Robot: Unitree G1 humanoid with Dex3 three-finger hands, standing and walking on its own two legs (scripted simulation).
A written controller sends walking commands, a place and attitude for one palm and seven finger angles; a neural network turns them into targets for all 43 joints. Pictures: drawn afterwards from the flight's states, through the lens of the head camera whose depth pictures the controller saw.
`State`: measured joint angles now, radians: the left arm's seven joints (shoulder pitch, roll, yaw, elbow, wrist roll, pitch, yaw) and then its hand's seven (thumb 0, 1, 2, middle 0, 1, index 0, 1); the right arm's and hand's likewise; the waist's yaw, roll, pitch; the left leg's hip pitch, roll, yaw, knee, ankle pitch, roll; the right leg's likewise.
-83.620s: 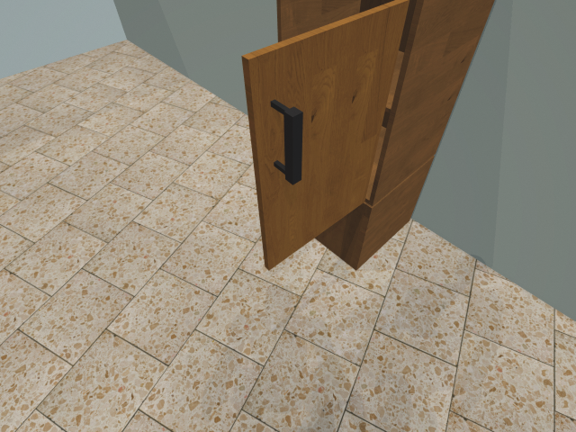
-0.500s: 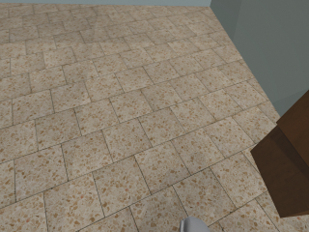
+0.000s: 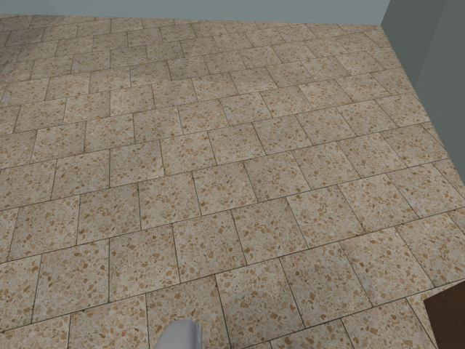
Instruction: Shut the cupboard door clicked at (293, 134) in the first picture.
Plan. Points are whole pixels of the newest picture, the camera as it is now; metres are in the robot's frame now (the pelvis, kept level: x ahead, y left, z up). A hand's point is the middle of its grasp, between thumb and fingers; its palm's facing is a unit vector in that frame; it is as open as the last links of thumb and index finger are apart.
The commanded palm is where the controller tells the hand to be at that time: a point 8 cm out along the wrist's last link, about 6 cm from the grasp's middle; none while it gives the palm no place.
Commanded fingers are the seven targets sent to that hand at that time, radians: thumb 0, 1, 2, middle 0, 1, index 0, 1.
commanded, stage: walk to a spot facing it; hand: left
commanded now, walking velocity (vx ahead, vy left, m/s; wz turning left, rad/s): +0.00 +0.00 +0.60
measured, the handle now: out of the picture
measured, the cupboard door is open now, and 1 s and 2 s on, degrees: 7 7 7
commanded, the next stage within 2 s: turn to face it in 0.12 s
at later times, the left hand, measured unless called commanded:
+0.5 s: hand out of the picture +0.14 +0.25 -0.18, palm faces +0.16 -0.97 -0.20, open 7.4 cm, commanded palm none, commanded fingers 0.00 0.90 0.90 -0.20 -0.30 -0.20 -0.30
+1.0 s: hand (146, 300) +0.23 +0.19 -0.16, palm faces -0.16 -0.96 -0.24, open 7.4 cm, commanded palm none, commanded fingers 0.00 0.90 0.90 -0.20 -0.30 -0.20 -0.30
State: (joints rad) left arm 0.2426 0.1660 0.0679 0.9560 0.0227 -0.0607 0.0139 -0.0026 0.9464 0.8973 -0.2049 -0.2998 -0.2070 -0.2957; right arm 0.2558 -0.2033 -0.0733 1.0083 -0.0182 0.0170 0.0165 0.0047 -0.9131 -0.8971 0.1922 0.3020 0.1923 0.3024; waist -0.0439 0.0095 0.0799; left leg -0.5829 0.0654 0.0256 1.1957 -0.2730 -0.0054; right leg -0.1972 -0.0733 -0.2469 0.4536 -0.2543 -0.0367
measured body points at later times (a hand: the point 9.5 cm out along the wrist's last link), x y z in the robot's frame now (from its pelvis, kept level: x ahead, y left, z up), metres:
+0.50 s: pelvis +0.12 +0.05 +0.00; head +0.15 +0.07 +0.44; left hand +0.13 +0.30 -0.16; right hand +0.27 -0.15 -0.14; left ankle +0.16 +0.12 -0.74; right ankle +0.12 -0.12 -0.68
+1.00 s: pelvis +0.14 +0.01 +0.00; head +0.18 -0.01 +0.45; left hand +0.24 +0.24 -0.14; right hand +0.15 -0.26 -0.15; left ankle +0.15 +0.16 -0.67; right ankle +0.12 -0.08 -0.74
